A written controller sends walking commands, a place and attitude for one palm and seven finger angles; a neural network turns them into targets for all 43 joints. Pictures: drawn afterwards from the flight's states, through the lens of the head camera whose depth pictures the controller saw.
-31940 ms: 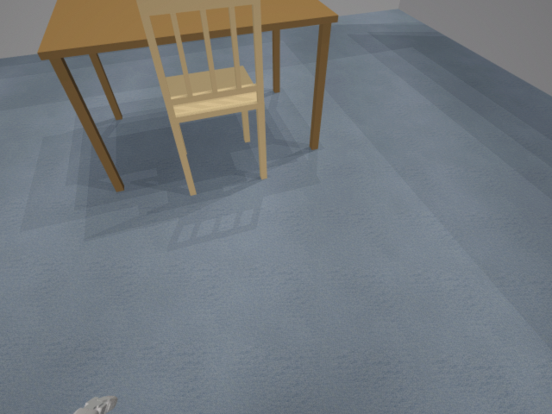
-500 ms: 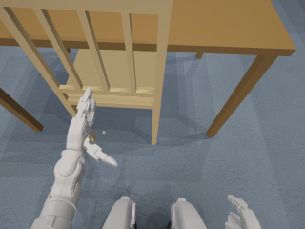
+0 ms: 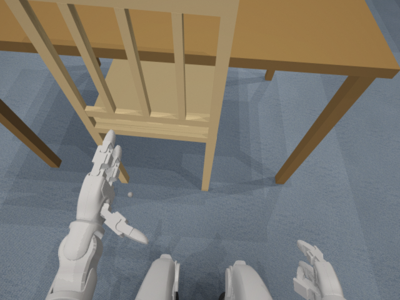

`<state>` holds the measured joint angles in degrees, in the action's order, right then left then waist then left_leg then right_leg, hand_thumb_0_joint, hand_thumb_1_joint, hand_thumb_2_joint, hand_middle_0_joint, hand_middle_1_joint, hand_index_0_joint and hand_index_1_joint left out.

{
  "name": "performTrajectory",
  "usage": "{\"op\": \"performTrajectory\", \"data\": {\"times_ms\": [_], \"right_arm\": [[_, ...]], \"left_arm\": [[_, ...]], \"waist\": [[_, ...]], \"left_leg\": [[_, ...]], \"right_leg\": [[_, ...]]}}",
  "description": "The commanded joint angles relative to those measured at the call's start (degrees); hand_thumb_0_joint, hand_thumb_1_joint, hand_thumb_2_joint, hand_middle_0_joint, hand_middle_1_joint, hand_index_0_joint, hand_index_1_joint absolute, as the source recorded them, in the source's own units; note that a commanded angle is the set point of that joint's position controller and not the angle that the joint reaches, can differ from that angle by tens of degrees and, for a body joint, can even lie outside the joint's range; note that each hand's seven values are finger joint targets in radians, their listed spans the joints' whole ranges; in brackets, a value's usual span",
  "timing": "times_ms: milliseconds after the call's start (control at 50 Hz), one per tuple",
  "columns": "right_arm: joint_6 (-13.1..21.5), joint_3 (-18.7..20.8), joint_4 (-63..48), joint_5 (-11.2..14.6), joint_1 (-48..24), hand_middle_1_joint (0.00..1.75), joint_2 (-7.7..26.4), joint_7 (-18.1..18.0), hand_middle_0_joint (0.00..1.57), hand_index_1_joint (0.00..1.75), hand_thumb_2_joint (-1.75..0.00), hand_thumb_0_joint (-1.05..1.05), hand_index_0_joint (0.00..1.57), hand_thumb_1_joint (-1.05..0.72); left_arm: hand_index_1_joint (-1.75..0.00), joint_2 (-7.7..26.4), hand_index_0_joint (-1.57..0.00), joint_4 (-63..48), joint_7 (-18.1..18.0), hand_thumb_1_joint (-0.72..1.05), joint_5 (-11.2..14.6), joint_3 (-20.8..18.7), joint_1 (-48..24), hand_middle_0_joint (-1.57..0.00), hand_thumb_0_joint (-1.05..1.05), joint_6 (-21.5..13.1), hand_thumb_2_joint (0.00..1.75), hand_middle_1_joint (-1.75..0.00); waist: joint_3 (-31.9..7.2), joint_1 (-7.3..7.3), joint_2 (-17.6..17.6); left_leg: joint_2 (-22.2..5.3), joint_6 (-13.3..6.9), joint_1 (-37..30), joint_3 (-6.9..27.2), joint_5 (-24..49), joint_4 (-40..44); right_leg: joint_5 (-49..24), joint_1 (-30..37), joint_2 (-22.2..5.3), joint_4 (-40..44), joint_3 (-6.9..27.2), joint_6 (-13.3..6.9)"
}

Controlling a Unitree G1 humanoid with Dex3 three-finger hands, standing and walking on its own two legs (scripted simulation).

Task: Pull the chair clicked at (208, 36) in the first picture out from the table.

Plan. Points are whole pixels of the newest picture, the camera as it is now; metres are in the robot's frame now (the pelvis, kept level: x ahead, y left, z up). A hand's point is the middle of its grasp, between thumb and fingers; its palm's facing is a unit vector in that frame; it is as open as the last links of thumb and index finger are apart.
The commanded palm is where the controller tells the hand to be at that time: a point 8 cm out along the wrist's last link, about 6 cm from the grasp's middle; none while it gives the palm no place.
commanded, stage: aim the fingers beside a spindle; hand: left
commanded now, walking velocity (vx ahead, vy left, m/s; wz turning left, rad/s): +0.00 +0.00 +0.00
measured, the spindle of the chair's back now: (137, 72) +0.59 +0.18 +0.05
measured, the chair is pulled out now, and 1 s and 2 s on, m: -0.09 -0.09 -0.09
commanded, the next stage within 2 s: none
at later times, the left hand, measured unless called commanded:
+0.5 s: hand (127, 186) +0.32 +0.16 +0.03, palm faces -0.08 -1.00 -0.02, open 17.0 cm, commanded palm +0.31 +0.21 +0.03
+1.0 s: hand (122, 174) +0.34 +0.17 +0.04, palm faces -0.05 -1.00 -0.04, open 16.9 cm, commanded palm +0.32 +0.22 +0.03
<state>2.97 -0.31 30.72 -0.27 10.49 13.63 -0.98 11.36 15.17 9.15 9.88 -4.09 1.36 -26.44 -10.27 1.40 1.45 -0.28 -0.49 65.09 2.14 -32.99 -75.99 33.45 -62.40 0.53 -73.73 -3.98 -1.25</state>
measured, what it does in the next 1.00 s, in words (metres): stands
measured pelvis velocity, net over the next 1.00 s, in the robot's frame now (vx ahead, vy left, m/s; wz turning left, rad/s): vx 0.00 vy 0.01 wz -0.01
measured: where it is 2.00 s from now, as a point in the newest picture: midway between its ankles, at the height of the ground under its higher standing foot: outside the picture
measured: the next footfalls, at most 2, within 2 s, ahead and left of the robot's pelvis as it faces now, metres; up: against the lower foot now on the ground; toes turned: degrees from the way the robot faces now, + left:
none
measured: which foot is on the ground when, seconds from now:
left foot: down 0.00-1.00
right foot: down 0.00-1.00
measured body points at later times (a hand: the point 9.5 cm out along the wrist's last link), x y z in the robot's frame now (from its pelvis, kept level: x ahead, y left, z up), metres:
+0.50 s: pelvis +0.00 +0.01 +0.00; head +0.10 +0.02 +0.44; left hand +0.32 +0.21 +0.03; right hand +0.16 -0.24 -0.10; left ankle +0.03 +0.11 -0.62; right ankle +0.02 -0.11 -0.62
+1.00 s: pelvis +0.00 +0.01 +0.01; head +0.11 +0.02 +0.45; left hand +0.34 +0.22 +0.04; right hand +0.15 -0.24 -0.10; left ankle +0.03 +0.11 -0.62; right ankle +0.02 -0.11 -0.62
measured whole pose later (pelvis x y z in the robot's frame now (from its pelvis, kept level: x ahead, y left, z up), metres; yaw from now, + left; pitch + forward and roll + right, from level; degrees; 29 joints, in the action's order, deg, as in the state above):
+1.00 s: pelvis +0.00 +0.01 +0.01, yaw -1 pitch +22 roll -3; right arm 2.6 -0.7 31.8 0.0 12.7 13.4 -0.9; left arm 13.0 19.1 9.5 10.6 -7.5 -4.4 -23.7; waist -10.3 2.5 1.8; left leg -0.4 -1.3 63.3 1.2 -32.4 -73.5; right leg 32.3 -60.7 0.7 -70.8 -2.9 -0.3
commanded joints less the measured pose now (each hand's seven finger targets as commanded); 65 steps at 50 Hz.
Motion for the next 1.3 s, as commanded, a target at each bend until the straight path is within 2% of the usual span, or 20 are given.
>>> {"op": "performTrajectory", "data": {"times_ms": [0,140,180,240,360,440,460,480,520,620,700,800,860,960,980,1040,1160,1220,1260,1280], "right_arm": [[2.85,2.98,-6.99,0.25,0.64,0.3,7.68,-0.5,0.2,0.3,-0.9,0.0,0.2,-0.9],[2.32,2.9,-7.65,0.57,1.42,0.3,8.0,-0.75,0.2,0.3,-0.9,0.0,0.2,-0.9],[2.33,2.86,-7.42,0.48,1.43,0.3,7.78,-0.71,0.2,0.3,-0.9,0.0,0.2,-0.9],[2.67,2.77,-7.45,0.34,1.61,0.3,7.72,-0.62,0.2,0.3,-0.9,0.0,0.2,-0.9],[2.71,2.95,-6.63,0.38,2.12,0.3,8.09,-0.53,0.2,0.3,-0.9,0.0,0.2,-0.9],[2.69,2.92,-6.51,0.38,2.08,0.3,8.35,-0.78,0.2,0.3,-0.9,0.0,0.2,-0.9],[2.66,3.02,-6.61,0.4,2.01,0.3,8.33,-0.84,0.2,0.3,-0.9,0.0,0.2,-0.9],[2.72,2.87,-6.56,0.4,1.81,0.3,8.1,-0.85,0.2,0.3,-0.9,0.0,0.2,-0.9],[2.9,2.89,-6.66,0.33,1.81,0.3,8.01,-0.75,0.2,0.3,-0.9,0.0,0.2,-0.9],[2.73,2.87,-5.67,0.31,2.15,0.3,8.15,-0.72,0.2,0.3,-0.9,0.0,0.2,-0.9],[2.33,2.87,-5.7,0.37,2.42,0.3,8.37,-0.53,0.2,0.3,-0.9,0.0,0.2,-0.9],[1.99,2.93,-6.0,0.39,2.7,0.3,8.22,-0.67,0.2,0.3,-0.9,0.0,0.2,-0.9],[1.96,2.81,-6.14,0.36,2.59,0.3,8.04,-0.57,0.2,0.3,-0.9,0.0,0.2,-0.9],[1.97,2.92,-5.52,0.4,3.01,0.3,8.14,-0.31,0.2,0.3,-0.9,0.0,0.2,-0.9],[1.83,2.91,-5.22,0.49,3.0,0.3,8.3,-0.32,0.2,0.3,-0.9,0.0,0.2,-0.9],[1.85,2.93,-4.81,0.51,3.32,0.3,8.72,-0.63,0.2,0.3,-0.9,0.0,0.2,-0.9],[2.14,3.0,-5.18,0.41,3.23,0.3,8.37,-0.66,0.2,0.3,-0.9,0.0,0.2,-0.9],[2.21,3.02,-5.02,0.35,3.15,0.3,8.17,-0.53,0.2,0.3,-0.9,0.0,0.2,-0.9],[1.85,2.92,-4.83,0.46,3.34,0.3,8.21,-0.28,0.2,0.3,-0.9,0.0,0.2,-0.9],[1.65,2.93,-4.42,0.51,3.23,0.3,8.45,-0.28,0.2,0.3,-0.9,0.0,0.2,-0.9]], "left_arm": [[-0.04,6.25,-0.03,-12.97,0.91,-0.53,1.13,-3.08,-9.73,-0.03,0.0,-2.84,0.24,-0.04],[-0.06,7.4,-0.04,-11.27,1.35,-0.51,2.38,-5.18,-8.36,-0.04,0.0,1.36,0.27,-0.06],[-0.06,7.61,-0.05,-12.22,1.03,-0.51,2.55,-5.85,-9.8,-0.05,0.0,0.93,0.28,-0.06],[-0.07,7.31,-0.06,-13.5,0.46,-0.5,2.07,-5.08,-10.16,-0.06,0.0,-0.33,0.29,-0.07],[-0.08,6.11,-0.06,-10.86,0.87,-0.5,1.36,-3.4,-10.76,-0.06,0.0,-0.8,0.3,-0.08],[-0.08,7.28,-0.06,-10.68,0.68,-0.5,1.3,-4.3,-13.46,-0.06,0.0,-0.62,0.3,-0.08],[-0.08,8.31,-0.06,-10.83,0.45,-0.5,1.18,-5.68,-12.83,-0.06,0.0,-0.72,0.3,-0.08],[-0.08,6.88,-0.06,-11.53,0.34,-0.5,1.31,-4.12,-14.39,-0.06,0.0,-0.76,0.3,-0.08],[-0.08,7.13,-0.06,-12.54,0.0,-0.5,1.41,-4.61,-13.34,-0.06,0.0,-1.11,0.3,-0.08],[-0.08,7.06,-0.06,-9.51,-0.39,-0.5,1.1,-4.47,-15.62,-0.06,0.0,-0.85,0.3,-0.08],[-0.08,5.91,-0.06,-6.75,0.17,-0.5,0.83,-3.3,-16.2,-0.06,0.0,0.19,0.3,-0.08],[-0.08,8.15,-0.06,-7.72,0.44,-0.5,1.52,-6.1,-16.79,-0.06,0.0,-0.17,0.3,-0.08],[-0.08,9.79,-0.06,-8.96,0.3,-0.5,1.72,-7.88,-16.19,-0.06,0.0,-1.05,0.3,-0.08],[-0.08,7.75,-0.06,-6.99,0.59,-0.5,1.46,-6.0,-15.17,-0.06,0.0,-1.35,0.3,-0.08],[-0.08,6.9,-0.06,-5.26,0.94,-0.5,1.42,-4.89,-16.41,-0.06,0.0,-0.98,0.3,-0.08],[-0.08,8.12,-0.06,-4.04,1.59,-0.5,1.35,-5.52,-19.48,-0.06,0.0,-0.78,0.3,-0.08],[-0.08,9.35,-0.06,-8.05,1.16,-0.5,1.74,-6.77,-20.19,-0.06,0.0,-1.74,0.3,-0.08],[-0.08,9.51,-0.06,-7.97,0.44,-0.5,1.77,-7.48,-18.51,-0.06,0.0,-1.92,0.3,-0.08],[-0.08,8.68,-0.06,-3.69,0.33,-0.5,1.48,-7.31,-17.02,-0.06,0.0,-1.15,0.3,-0.08],[-0.08,9.01,-0.06,-1.9,0.39,-0.5,1.18,-7.28,-18.71,-0.06,0.0,-0.96,0.3,-0.08]], "waist": [[-20.92,1.08,2.07],[-21.06,0.83,-0.88],[-21.12,0.91,-1.31],[-20.52,0.74,1.8],[-18.6,2.18,-0.29],[-18.59,1.94,1.61],[-20.12,1.15,1.39],[-20.17,1.67,2.76],[-21.46,0.89,3.26],[-19.98,2.05,0.87],[-19.33,2.33,1.46],[-21.59,1.54,0.19],[-22.53,0.81,2.67],[-20.98,1.82,1.23],[-19.04,2.76,0.12],[-18.24,3.03,1.23],[-23.38,1.56,3.86],[-23.25,1.35,2.9],[-20.57,2.08,-0.19],[-18.15,2.64,0.27]], "left_leg": [[0.82,-0.77,-16.12,0.43,17.28,9.76],[0.73,-0.98,-14.62,0.53,17.67,10.39],[0.69,-0.89,-14.51,0.41,17.69,10.34],[0.59,-0.65,-16.04,0.78,19.51,10.77],[0.43,-0.72,-15.51,0.75,17.39,10.69],[0.49,-0.63,-16.05,1.13,16.64,11.12],[0.36,-0.52,-16.9,1.04,17.17,11.31],[0.43,-0.47,-17.89,1.15,17.89,11.38],[0.41,-0.24,-19.08,1.13,18.78,11.75],[0.26,-0.34,-17.75,1.36,17.9,11.57],[0.23,-0.32,-17.99,1.31,17.72,11.79],[0.27,-0.42,-18.54,0.96,20.42,11.67],[0.33,-0.23,-19.33,0.82,22.01,11.79],[0.21,-0.34,-18.86,0.81,21.64,11.77],[0.23,-0.42,-17.71,0.81,19.98,11.67],[0.32,-0.55,-16.72,0.79,17.87,11.48],[0.2,-0.13,-21.92,1.12,22.93,12.33],[0.23,-0.14,-21.01,0.78,23.13,12.41],[0.29,-0.44,-18.15,0.59,20.74,12.2],[0.27,-0.37,-16.47,0.56,18.41,12.15]], "right_leg": [[-15.74,10.78,1.02,10.96,2.47,-0.73],[-16.69,13.15,1.24,11.39,2.07,-0.44],[-16.95,13.33,1.12,11.37,2.25,-0.26],[-17.29,11.7,1.23,10.7,1.61,-0.69],[-15.57,10.12,1.19,11.56,1.72,-0.4],[-13.9,9.2,1.23,11.49,1.45,-0.67],[-14.24,9.74,1.2,11.42,1.58,-0.67],[-14.68,9.18,1.13,11.4,1.5,-0.66],[-15.05,10.08,1.1,11.4,1.42,-0.76],[-14.78,9.61,1.18,11.62,1.25,-0.53],[-14.56,8.91,1.16,11.93,1.18,-0.54],[-17.72,11.81,1.16,11.86,1.52,-0.5],[-18.93,12.34,1.21,11.5,1.63,-0.63],[-18.8,11.77,1.29,11.9,1.5,-0.43],[-17.84,11.06,1.24,12.25,1.47,-0.31],[-15.86,10.04,1.27,12.45,1.68,-0.45],[-18.77,11.85,1.11,12.19,1.62,-0.66],[-19.73,13.32,1.1,12.31,1.77,-0.49],[-18.64,12.97,1.3,12.66,1.76,-0.21],[-16.91,11.5,1.24,12.86,1.79,-0.2]]}}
